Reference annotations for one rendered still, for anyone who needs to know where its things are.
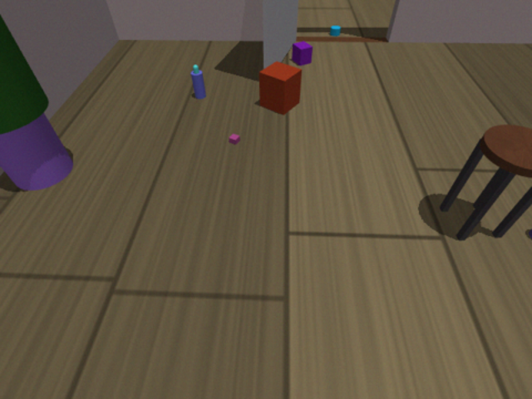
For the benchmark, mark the potted plant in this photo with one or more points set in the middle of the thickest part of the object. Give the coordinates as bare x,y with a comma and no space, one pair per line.
31,153

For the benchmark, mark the stool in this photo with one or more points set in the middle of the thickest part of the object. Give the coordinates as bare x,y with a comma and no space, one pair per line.
510,148

